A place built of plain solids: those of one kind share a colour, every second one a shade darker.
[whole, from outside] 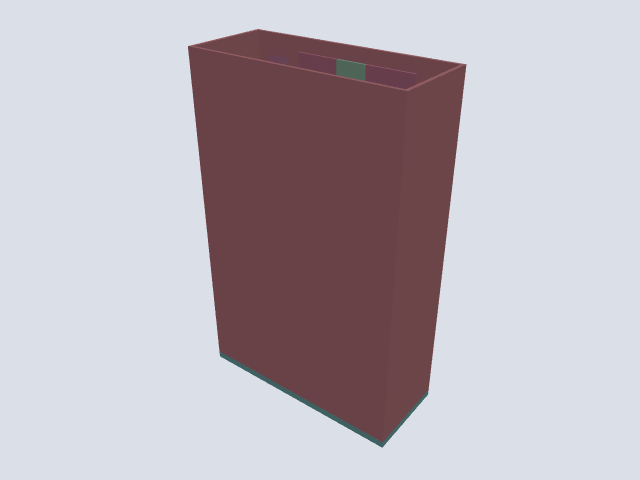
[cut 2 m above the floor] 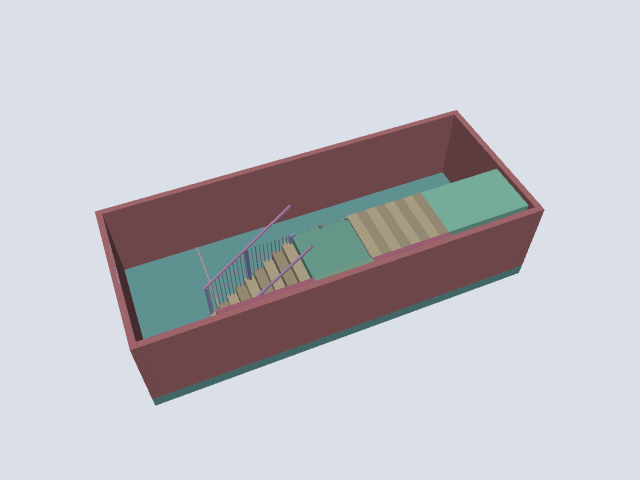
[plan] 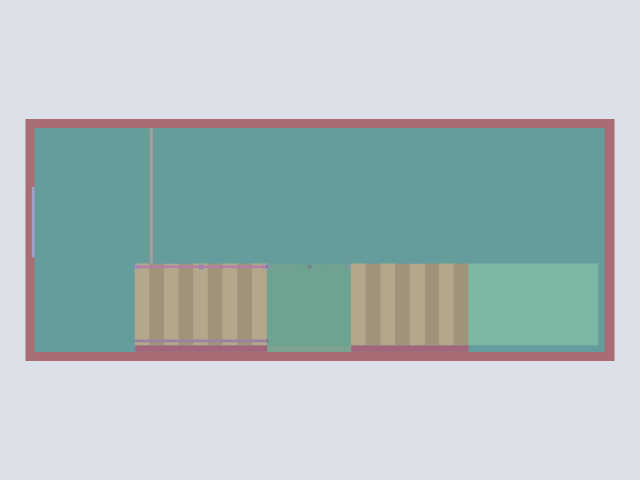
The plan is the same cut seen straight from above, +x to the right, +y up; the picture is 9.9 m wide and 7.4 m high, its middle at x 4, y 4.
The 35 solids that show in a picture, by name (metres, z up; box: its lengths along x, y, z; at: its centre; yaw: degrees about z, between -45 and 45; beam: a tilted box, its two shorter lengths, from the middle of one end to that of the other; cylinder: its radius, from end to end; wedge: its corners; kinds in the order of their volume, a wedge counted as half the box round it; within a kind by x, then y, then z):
{
 "wall_1": {"box": [0.14, 3.73, 14.1], "at": [-0.47, 4.0, 7.05]},
 "wall_2": {"box": [8.79, 0.14, 14.1], "at": [4.0, 2.21, 7.05]},
 "wall_3": {"box": [8.79, 0.14, 14.1], "at": [4.0, 5.79, 7.05]},
 "wall_4": {"box": [0.15, 3.73, 14.1], "at": [8.47, 4.0, 7.05]},
 "landing_slab_1": {"box": [1.3, 1.26, 1.95], "at": [3.83, 3.01, 0.98]},
 "landing_slab_2": {"box": [2.01, 1.26, 3.72], "at": [7.29, 3.01, 1.86]},
 "floor_slab_1": {"box": [9.08, 3.73, 0.3], "at": [4.0, 4.0, -0.15]},
 "tread_slab_1": {"box": [0.23, 1.26, 0.19], "at": [1.26, 3.01, 0.1]},
 "tread_slab_2": {"box": [0.24, 1.26, 0.39], "at": [1.48, 3.01, 0.2]},
 "tread_slab_3": {"box": [0.23, 1.26, 0.58], "at": [1.71, 3.01, 0.29]},
 "tread_slab_4": {"box": [0.24, 1.26, 0.78], "at": [1.94, 3.01, 0.39]},
 "tread_slab_5": {"box": [0.23, 1.26, 0.97], "at": [2.16, 3.01, 0.49]},
 "tread_slab_6": {"box": [0.24, 1.26, 1.17], "at": [2.39, 3.01, 0.59]},
 "tread_slab_7": {"box": [0.24, 1.26, 1.37], "at": [2.61, 3.01, 0.68]},
 "tread_slab_8": {"box": [0.24, 1.26, 1.56], "at": [2.84, 3.01, 0.78]},
 "tread_slab_9": {"box": [0.24, 1.26, 1.75], "at": [3.07, 3.01, 0.88]},
 "tread_slab_10": {"box": [0.23, 1.26, 2.15], "at": [4.59, 3.01, 1.07]},
 "tread_slab_11": {"box": [0.24, 1.26, 2.34], "at": [4.82, 3.01, 1.17]},
 "tread_slab_12": {"box": [0.24, 1.26, 2.54], "at": [5.05, 3.01, 1.27]},
 "tread_slab_13": {"box": [0.24, 1.26, 2.73], "at": [5.27, 3.01, 1.37]},
 "tread_slab_14": {"box": [0.24, 1.26, 2.93], "at": [5.5, 3.01, 1.47]},
 "tread_slab_15": {"box": [0.23, 1.26, 3.13], "at": [5.73, 3.01, 1.56]},
 "tread_slab_16": {"box": [0.23, 1.26, 3.32], "at": [5.95, 3.01, 1.66]},
 "tread_slab_17": {"box": [0.23, 1.26, 3.52], "at": [6.17, 3.01, 1.76]},
 "wall_wall_1": {"box": [2.04, 0.1, 13.55], "at": [2.17, 2.33, 6.78]},
 "wall_wall_2": {"box": [1.81, 0.1, 13.55], "at": [5.39, 2.33, 6.78]},
 "wall_land_wall_1": {"box": [1.3, 0.1, 13.55], "at": [3.83, 2.33, 6.78]},
 "door_front_leaf_1": {"box": [0.045, 1.09, 2.1], "at": [-0.42, 4.28, 1.05]},
 "door_leaf_1": {"box": [0.97, 0.045, 2.08], "at": [7.35, 2.25, 12.19]},
 "corr_cablecover_1": {"box": [0.08, 2.09, 0.09], "at": [1.4, 4.68, -0.04]},
 "posts_1": {"box": [0.07, 0.07, 0.97], "at": [1.18, 3.59, 0.68]},
 "posts_2": {"box": [0.07, 0.07, 1.04], "at": [2.17, 3.59, 1.5]},
 "corr_cablecover_top_1": {"box": [0.045, 2.09, 0.09], "at": [1.4, 4.68, -0.03]},
 "handrail_rail_1": {"beam": [0.045, 0.045], "from": [1.15, 2.44, 1.14], "to": [3.19, 2.44, 2.9]},
 "rail_top_1": {"beam": [0.045, 0.045], "from": [1.15, 3.59, 1.14], "to": [3.19, 3.59, 2.9]}
}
